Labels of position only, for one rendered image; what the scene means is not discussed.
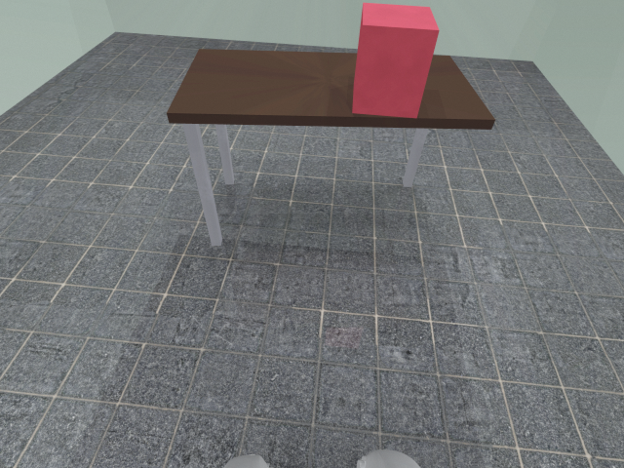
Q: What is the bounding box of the table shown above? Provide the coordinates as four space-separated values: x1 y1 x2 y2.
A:
167 49 495 246

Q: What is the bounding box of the carton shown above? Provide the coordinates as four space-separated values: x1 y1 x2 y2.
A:
352 3 440 118

